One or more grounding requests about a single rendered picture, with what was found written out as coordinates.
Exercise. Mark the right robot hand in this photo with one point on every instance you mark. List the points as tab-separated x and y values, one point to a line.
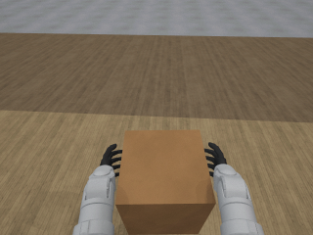
217	159

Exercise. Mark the left robot forearm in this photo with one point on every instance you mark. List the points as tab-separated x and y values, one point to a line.
96	210

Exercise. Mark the right robot forearm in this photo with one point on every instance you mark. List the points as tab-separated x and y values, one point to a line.
235	204

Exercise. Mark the left robot hand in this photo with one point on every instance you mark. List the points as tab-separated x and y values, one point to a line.
107	158

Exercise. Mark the carton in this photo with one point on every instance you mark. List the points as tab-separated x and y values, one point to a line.
164	186

